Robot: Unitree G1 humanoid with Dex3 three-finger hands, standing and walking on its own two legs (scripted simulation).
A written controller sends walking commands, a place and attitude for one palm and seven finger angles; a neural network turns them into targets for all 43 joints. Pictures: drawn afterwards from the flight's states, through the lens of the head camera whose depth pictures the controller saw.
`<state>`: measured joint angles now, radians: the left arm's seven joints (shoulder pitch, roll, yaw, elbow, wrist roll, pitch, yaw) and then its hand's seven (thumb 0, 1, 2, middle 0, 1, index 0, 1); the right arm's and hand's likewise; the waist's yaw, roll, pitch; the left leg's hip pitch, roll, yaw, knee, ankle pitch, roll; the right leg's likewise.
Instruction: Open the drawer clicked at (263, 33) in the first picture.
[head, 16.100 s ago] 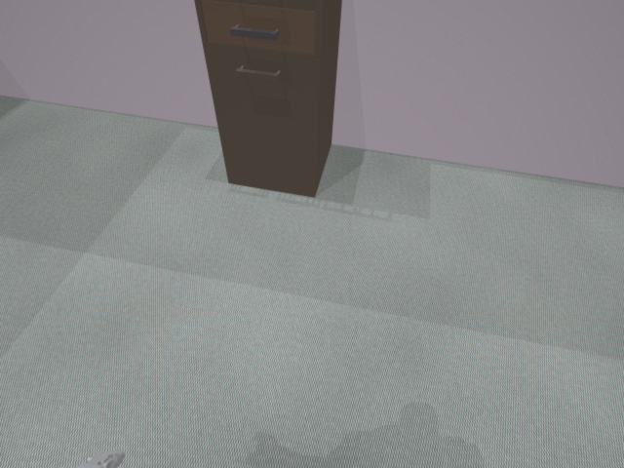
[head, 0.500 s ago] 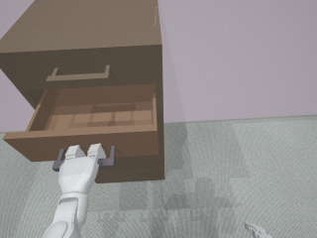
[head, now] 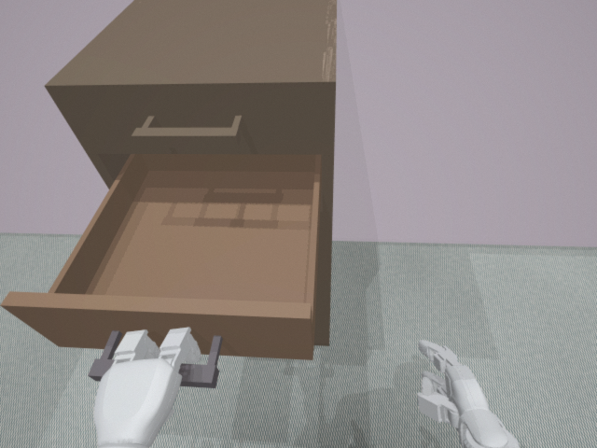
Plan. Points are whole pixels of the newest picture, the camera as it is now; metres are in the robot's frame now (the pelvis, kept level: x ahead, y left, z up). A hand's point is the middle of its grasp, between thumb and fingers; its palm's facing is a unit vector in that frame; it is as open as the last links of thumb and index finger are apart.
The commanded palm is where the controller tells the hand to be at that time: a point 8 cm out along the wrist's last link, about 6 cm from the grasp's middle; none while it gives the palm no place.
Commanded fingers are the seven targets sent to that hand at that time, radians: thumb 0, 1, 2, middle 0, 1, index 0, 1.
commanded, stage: pull the drawer open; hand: left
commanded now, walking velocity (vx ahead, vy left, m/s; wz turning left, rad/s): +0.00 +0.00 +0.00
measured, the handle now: (159, 357) +0.22 +0.22 +0.02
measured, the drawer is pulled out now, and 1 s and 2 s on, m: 0.29 0.30 0.29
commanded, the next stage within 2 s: open the thumb to release the handle in 0.32 s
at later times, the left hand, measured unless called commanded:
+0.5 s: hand (152, 412) +0.16 +0.21 +0.00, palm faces -0.02 -0.08 -1.00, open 5.8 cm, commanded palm +0.13 +0.21 +0.05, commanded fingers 0.00 0.55 0.75 -0.38 -1.31 -0.38 -1.31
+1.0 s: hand (145, 412) +0.16 +0.22 +0.00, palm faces +0.00 -0.12 -0.99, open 13.1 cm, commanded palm +0.13 +0.21 +0.05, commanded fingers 0.00 -0.50 0.30 -0.30 -1.20 -0.30 -1.20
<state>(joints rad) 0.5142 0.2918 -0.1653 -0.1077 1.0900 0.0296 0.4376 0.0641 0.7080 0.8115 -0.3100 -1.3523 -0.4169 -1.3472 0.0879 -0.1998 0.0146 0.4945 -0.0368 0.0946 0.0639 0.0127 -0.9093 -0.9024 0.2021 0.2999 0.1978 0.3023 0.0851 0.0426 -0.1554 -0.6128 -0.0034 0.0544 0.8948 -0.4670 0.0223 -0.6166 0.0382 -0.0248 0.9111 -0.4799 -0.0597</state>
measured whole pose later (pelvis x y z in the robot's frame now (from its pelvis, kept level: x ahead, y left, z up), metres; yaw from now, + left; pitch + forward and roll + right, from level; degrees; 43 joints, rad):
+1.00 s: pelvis -0.01 -0.01 -0.01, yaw +1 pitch +12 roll +1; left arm 0.57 0.33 -0.07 -0.13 1.05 -0.04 0.47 0.00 -0.37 0.36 -0.29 -1.22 -0.33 -1.21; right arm 0.14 -0.23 -0.01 0.51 -0.04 0.09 0.04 0.01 -0.91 -0.90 0.20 0.30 0.20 0.30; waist 0.07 0.05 -0.16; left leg -0.68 0.00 0.04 0.94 -0.47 0.02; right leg -0.68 0.04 -0.04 0.95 -0.49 -0.07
